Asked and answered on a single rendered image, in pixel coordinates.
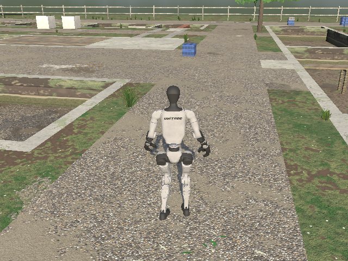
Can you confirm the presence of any left robot forearm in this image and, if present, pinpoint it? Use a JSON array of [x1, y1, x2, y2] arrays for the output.
[[145, 131, 153, 146]]

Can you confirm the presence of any robot right foot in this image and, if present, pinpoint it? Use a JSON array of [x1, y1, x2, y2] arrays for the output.
[[181, 203, 190, 216]]

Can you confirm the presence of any robot right upper arm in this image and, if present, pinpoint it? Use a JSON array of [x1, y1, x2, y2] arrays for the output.
[[185, 109, 202, 139]]

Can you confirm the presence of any right robot hand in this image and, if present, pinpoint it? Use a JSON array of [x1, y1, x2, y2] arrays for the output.
[[198, 145, 210, 157]]

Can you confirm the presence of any robot left upper arm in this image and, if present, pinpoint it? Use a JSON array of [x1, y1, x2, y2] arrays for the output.
[[148, 109, 162, 139]]

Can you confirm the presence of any right robot thigh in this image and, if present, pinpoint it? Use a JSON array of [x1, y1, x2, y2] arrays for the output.
[[181, 151, 193, 185]]

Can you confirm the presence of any left robot hand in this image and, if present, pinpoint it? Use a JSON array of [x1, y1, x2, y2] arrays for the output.
[[144, 143, 157, 152]]

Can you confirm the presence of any right robot forearm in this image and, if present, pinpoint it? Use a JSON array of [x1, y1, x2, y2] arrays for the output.
[[197, 131, 208, 148]]

